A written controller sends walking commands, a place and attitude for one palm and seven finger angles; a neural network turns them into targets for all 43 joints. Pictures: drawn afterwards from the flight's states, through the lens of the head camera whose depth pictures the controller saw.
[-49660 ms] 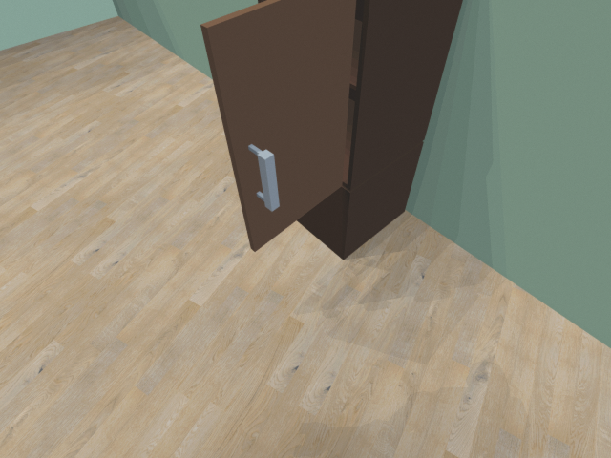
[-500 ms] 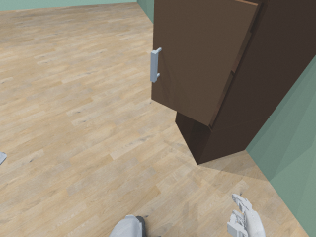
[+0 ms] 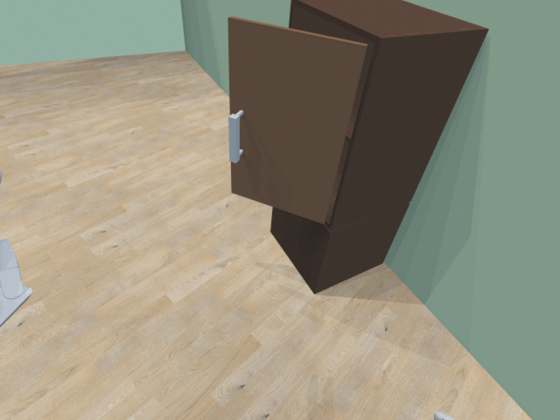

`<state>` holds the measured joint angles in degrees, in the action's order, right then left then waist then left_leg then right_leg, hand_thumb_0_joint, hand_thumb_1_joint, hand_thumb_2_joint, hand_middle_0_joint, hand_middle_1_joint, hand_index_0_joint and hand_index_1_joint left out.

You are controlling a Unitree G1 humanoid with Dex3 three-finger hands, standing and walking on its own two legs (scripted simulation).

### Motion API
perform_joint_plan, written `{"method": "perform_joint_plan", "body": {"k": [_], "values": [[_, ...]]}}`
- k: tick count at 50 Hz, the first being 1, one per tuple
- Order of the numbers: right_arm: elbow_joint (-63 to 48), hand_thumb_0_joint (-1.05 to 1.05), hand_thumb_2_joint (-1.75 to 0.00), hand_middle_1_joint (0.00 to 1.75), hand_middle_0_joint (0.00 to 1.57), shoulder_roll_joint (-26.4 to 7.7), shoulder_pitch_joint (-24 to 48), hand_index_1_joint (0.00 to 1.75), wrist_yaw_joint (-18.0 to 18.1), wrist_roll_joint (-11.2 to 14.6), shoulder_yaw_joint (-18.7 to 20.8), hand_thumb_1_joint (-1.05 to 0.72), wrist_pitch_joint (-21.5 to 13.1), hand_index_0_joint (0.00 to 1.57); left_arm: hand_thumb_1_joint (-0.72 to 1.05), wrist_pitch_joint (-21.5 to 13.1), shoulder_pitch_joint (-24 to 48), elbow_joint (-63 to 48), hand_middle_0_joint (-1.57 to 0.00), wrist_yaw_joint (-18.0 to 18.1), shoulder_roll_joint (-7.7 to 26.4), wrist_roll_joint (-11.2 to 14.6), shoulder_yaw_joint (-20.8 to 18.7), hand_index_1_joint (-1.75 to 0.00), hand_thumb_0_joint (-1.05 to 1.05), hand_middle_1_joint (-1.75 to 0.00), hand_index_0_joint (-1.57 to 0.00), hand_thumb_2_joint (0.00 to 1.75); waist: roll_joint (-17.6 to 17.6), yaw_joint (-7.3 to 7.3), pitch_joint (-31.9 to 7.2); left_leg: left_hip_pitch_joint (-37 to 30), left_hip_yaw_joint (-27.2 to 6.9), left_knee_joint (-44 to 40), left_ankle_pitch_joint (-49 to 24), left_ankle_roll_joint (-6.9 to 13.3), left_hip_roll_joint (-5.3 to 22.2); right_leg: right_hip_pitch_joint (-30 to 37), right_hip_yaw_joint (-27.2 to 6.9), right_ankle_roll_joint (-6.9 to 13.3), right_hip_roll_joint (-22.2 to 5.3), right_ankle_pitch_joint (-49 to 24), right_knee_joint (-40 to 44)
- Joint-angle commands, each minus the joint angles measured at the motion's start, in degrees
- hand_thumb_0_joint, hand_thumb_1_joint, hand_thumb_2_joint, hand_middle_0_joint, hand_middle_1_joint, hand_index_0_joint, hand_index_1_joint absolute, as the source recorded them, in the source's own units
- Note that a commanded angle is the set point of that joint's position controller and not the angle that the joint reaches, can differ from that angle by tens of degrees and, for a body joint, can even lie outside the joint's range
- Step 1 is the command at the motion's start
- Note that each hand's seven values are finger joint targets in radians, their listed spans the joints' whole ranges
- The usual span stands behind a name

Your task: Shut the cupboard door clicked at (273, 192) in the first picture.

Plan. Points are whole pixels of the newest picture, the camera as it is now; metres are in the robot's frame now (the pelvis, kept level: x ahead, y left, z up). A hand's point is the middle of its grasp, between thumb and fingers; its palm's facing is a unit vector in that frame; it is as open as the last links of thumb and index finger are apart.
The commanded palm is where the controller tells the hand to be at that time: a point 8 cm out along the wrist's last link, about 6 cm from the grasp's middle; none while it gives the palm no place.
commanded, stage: stop stepping back and stand still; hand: left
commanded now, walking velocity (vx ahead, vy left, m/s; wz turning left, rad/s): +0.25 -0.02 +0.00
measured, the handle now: (237, 136) +0.94 +0.21 -0.08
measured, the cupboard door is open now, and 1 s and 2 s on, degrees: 39 39 39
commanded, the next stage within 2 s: let the arm hang, fingers relaxed in 1.14 s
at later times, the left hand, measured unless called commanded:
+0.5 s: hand (33, 304) +0.16 +0.26 +0.19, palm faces +0.52 -0.70 -0.49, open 7.4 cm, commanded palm +0.11 +0.28 +0.18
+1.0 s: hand (65, 271) +0.21 +0.26 +0.17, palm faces +0.40 -0.76 -0.51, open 7.4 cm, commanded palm +0.15 +0.30 +0.18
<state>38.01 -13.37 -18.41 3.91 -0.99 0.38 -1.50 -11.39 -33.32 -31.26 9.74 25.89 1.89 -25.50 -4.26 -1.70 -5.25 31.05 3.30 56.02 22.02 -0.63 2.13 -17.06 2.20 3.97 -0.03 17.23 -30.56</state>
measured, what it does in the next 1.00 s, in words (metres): steps on the spot: left foot, then right foot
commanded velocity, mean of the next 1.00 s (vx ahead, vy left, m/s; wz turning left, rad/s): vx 0.03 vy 0.00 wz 0.00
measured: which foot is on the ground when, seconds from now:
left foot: up 0.00-0.08, down 0.10-0.38, up 0.40-0.68, down 0.70-1.00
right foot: down 0.00-0.10, up 0.12-0.36, down 0.38-1.00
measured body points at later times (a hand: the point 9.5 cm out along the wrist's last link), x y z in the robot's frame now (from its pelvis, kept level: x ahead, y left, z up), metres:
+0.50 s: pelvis -0.03 -0.02 -0.01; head -0.04 -0.03 +0.44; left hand +0.13 +0.29 +0.21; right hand +0.10 -0.25 -0.12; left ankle -0.01 +0.12 -0.68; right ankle -0.04 -0.09 -0.74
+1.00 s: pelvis +0.01 +0.00 +0.00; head +0.02 +0.00 +0.45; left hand +0.18 +0.30 +0.20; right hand +0.18 -0.22 -0.09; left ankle +0.04 +0.12 -0.74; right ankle -0.04 -0.09 -0.74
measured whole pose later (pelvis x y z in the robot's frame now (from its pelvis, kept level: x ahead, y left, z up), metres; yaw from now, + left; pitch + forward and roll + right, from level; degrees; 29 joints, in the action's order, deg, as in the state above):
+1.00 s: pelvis +0.01 +0.00 +0.00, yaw -2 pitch +1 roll -1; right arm 33.5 -10.4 -10.8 3.5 0.8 -1.5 -3.2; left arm -10.0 -33.3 -29.3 9.7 25.4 3.2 -25.2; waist 1.1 -0.2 0.3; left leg 18.6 4.8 30.1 12.8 0.2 2.9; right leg -10.6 5.0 1.9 1.1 18.4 -27.7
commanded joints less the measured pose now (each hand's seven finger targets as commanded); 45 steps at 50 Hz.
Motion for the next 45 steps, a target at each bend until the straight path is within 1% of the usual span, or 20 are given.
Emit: {"method": "perform_joint_plan", "body": {"k": [1, 3, 4, 5, 6, 7, 11, 14, 16, 17, 18, 19, 20, 23, 27, 31, 33, 36, 38, 45], "values": [[-8.1, 0.00, -0.90, 0.30, 0.20, -5.3, 8.7, 0.30, 2.1, 0.3, 1.8, -0.90, -5.4, 0.20, 0.90, -1.9, 16.6, -0.9, -0.20, 2.2, 7.5, -0.5, -2.3, -0.30, 0.00, -0.30, -0.20, 0.90, -0.6, 3.29, 5.8, -14.6, 2.8, -13.9, 0.9, 1.8, 0.9, -15.6, -11.0, 4.4, -12.4, 28.5, 15.3], [-7.6, 0.00, -0.90, 0.30, 0.20, -6.4, 7.2, 0.30, 2.8, 0.3, 2.0, -0.90, -6.8, 0.20, 0.90, -1.9, 20.4, -1.4, -0.20, 2.5, 7.2, -0.7, -0.3, -0.30, 0.00, -0.30, -0.20, 0.90, 2.9, 4.28, 5.3, -18.1, 3.9, -24.0, 2.4, 2.0, -0.7, -11.7, -6.0, 2.3, -8.8, 24.3, 5.9], [-8.2, 0.00, -0.90, 0.30, 0.20, -7.4, 6.4, 0.30, 3.0, 0.3, 2.3, -0.90, -7.3, 0.20, 0.90, -1.9, 20.0, -2.2, -0.20, 2.5, 6.8, -0.6, 0.0, -0.30, 0.00, -0.30, -0.20, 0.90, 9.8, 4.45, 5.6, -17.9, -4.4, -32.2, 10.1, 4.2, 2.1, -12.2, -4.3, 0.5, -5.0, 21.9, -4.8], [-8.9, 0.00, -0.90, 0.30, 0.20, -9.0, 6.8, 0.30, 2.7, 0.7, 2.6, -0.90, -7.9, 0.20, 0.90, -2.3, 19.2, -4.9, -0.20, 2.4, 6.1, -0.6, 0.0, -0.30, 0.00, -0.30, -0.20, 0.90, 23.9, 4.39, 7.3, -20.6, -25.4, -42.7, 22.3, 9.0, 13.5, -20.8, 0.4, -3.2, 1.3, 16.3, -20.4], [-10.2, 0.00, -0.90, 0.30, 0.20, -7.8, 8.3, 0.30, 2.1, 0.8, 2.1, -0.90, -8.2, 0.20, 0.90, -2.9, 18.3, -7.2, -0.20, 2.0, 7.5, -1.2, -1.1, -0.30, 0.00, -0.30, -0.20, 0.90, 24.0, 4.02, 10.4, -15.4, -35.4, -49.3, 25.3, 12.7, 20.9, -22.9, -0.8, -4.0, 1.2, 10.7, -32.0], [-10.7, 0.00, -0.90, 0.30, 0.20, -7.0, 9.1, 0.30, 1.7, 0.9, 2.9, -0.90, -8.2, 0.20, 0.90, -3.6, 12.9, -5.4, -0.20, 1.6, 10.4, -1.5, -5.2, -0.30, 0.00, -0.30, -0.20, 0.90, 13.5, 2.30, 8.3, -16.5, -32.7, -47.8, 14.6, 12.7, 20.5, -22.0, -2.2, -4.0, -0.3, 5.5, -35.4], [-10.2, 0.00, -0.90, 0.30, 0.20, -5.4, 10.8, 0.30, -0.6, 0.9, 2.4, -0.90, -6.6, 0.20, 0.90, -3.5, 3.4, -13.7, -0.20, 0.7, 10.3, -0.6, -7.1, -0.30, 0.00, -0.30, -0.20, 0.90, 15.5, 2.37, 6.2, -5.4, -18.4, -46.1, 18.6, 9.9, 16.4, -10.2, -1.1, -3.9, -2.0, 0.9, -27.4], [-10.2, 0.00, -0.90, 0.30, 0.20, -5.2, 9.8, 0.30, -0.4, 0.2, 1.8, -0.90, -5.6, 0.20, 0.90, -3.8, 0.2, -14.8, -0.20, 1.4, 11.6, -0.6, -9.1, -0.30, 0.00, -0.30, -0.20, 0.90, 21.5, 2.08, 4.6, 0.0, -9.4, -43.6, 17.8, 6.6, 12.6, 4.2, 5.0, -3.5, 1.8, 3.9, -12.5], [-10.1, 0.00, -0.90, 0.30, 0.20, -4.9, 9.1, 0.30, 0.2, 0.1, 1.8, -0.90, -5.1, 0.20, 0.90, -2.9, 1.3, -12.1, -0.20, 1.9, 11.5, -0.8, -9.6, -0.30, 0.00, -0.30, -0.20, 0.90, 19.1, 1.72, 2.0, 2.4, -5.0, -36.8, 18.6, 4.4, 9.9, 14.1, 6.4, -2.8, 3.2, 6.6, -2.3], [-9.7, 0.00, -0.90, 0.30, 0.20, -4.8, 8.6, 0.30, 0.3, 0.4, 1.8, -0.90, -4.9, 0.20, 0.90, -2.2, 1.1, -9.5, -0.20, 2.1, 11.0, -0.9, -9.4, -0.30, 0.00, -0.30, -0.20, 0.90, 14.7, 1.82, 2.3, 4.1, -2.3, -30.0, 17.2, 3.3, 7.1, 16.1, 3.7, -1.7, 1.6, 8.9, 2.4], [-9.5, 0.00, -0.90, 0.30, 0.20, -4.1, 8.2, 0.30, 0.2, 0.6, 1.9, -0.90, -4.6, 0.20, 0.90, -1.7, 1.8, -7.4, -0.20, 2.3, 10.4, -0.7, -8.9, -0.30, 0.00, -0.30, -0.20, 0.90, 5.6, 2.03, 2.4, 7.2, 0.2, -17.2, 12.2, 2.4, 3.9, 16.2, -8.5, 1.9, -5.7, 13.4, 8.5], [-9.5, 0.00, -0.90, 0.30, 0.20, -3.9, 8.1, 0.30, 0.2, 0.7, 2.0, -0.90, -4.7, 0.20, 0.90, -1.4, 3.5, -5.6, -0.20, 2.6, 11.9, -0.6, -9.6, -0.30, 0.00, -0.30, -0.20, 0.90, -6.7, 2.14, 3.0, 11.3, 0.8, -3.0, 6.8, 1.0, -0.8, 14.9, -29.0, 7.2, -17.1, 8.9, 16.6], [-8.9, 0.00, -0.90, 0.30, 0.20, -4.7, 8.9, 0.30, 0.4, 0.4, 2.1, -0.90, -5.3, 0.20, 0.90, -2.2, 7.5, -5.2, -0.20, 2.7, 13.1, -0.1, -9.9, -0.30, 0.00, -0.30, -0.20, 0.90, -6.6, 2.01, 5.1, 12.6, -1.8, 5.8, 6.9, 0.3, -0.5, 14.1, -31.4, 9.7, -22.4, -6.7, 17.2], [-7.2, 0.00, -0.90, 0.30, 0.20, -4.5, 8.3, 0.30, 0.0, 0.8, 2.3, -0.90, -5.4, 0.20, 0.90, -2.0, 5.2, 0.7, -0.20, 2.3, 7.8, -0.3, -5.9, -0.30, 0.00, -0.30, -0.20, 0.90, -1.8, 2.47, 2.1, 7.3, -4.7, 4.7, 0.6, -0.4, 1.7, 13.0, -22.8, 7.3, -18.9, -19.5, 10.8], [-8.0, 0.00, -0.90, 0.30, 0.20, -4.1, 11.3, 0.30, 0.8, 1.2, 1.4, -0.90, -4.9, 0.20, 0.90, -3.3, 10.3, -0.1, -0.20, 1.8, 6.4, -0.2, -2.6, -0.30, 0.00, -0.30, -0.20, 0.90, -4.7, 2.03, 5.4, -4.8, 0.5, -11.0, -4.5, 0.3, 0.2, 4.5, -8.4, 3.0, -13.3, -12.7, 11.5], [-9.4, 0.00, -0.90, 0.30, 0.20, -4.7, 11.9, 0.30, 1.1, 1.2, 2.2, -0.90, -6.3, 0.20, 0.90, -3.6, 12.1, -5.6, -0.20, 2.0, 7.5, -0.4, -2.2, -0.30, 0.00, -0.30, -0.20, 0.90, -4.3, 1.18, 6.3, -12.4, 1.5, -20.0, -8.6, 1.2, -1.1, 2.5, -8.9, 1.8, -13.4, -9.7, 12.2], [-9.9, 0.00, -0.90, 0.30, 0.20, -5.0, 11.3, 0.30, 1.1, 1.3, 2.3, -0.90, -6.3, 0.20, 0.90, -4.0, 10.9, -9.3, -0.20, 2.0, 8.6, -0.2, -3.2, -0.30, 0.00, -0.30, -0.20, 0.90, 1.8, 1.58, 5.6, -17.0, 0.1, -26.3, -11.9, 1.4, -0.7, 1.8, -8.2, 0.7, -12.6, -9.0, 9.9], [-11.9, 0.00, -0.90, 0.30, 0.20, -6.4, 11.3, 0.30, 1.2, 1.7, 2.5, -0.90, -6.2, 0.20, 0.90, -4.9, 8.5, -15.1, -0.20, 2.2, 10.4, 0.2, -6.3, -0.30, 0.00, -0.30, -0.20, 0.90, 15.6, 0.87, 1.2, -22.1, -8.9, -31.5, -26.4, 4.0, 6.9, 2.1, -4.3, -3.9, -4.5, -10.5, 1.5], [-12.0, 0.00, -0.90, 0.30, 0.20, -5.1, 10.7, 0.30, 1.2, 1.6, 2.0, -0.90, -5.9, 0.20, 0.90, -4.5, 3.3, -11.9, -0.20, 1.8, 10.5, 0.3, -8.0, -0.30, 0.00, -0.30, -0.20, 0.90, 18.3, 0.94, -0.1, -19.7, -9.3, -31.9, -28.8, 4.2, 7.8, 4.3, -2.4, -4.2, -2.3, -10.0, 1.7], [-12.1, 0.00, -0.90, 0.30, 0.20, -5.2, 9.0, 0.30, 0.4, 2.2, 1.8, -0.90, -4.8, 0.20, 0.90, -2.1, -0.6, -7.5, -0.20, 1.2, 7.5, 1.7, -6.4, -0.30, 0.00, -0.30, -0.20, 0.90, 7.2, 2.21, -6.0, -18.2, -4.3, -27.4, -27.2, 1.4, 4.9, 11.3, -5.0, -3.3, -5.1, -23.4, 4.7]]}}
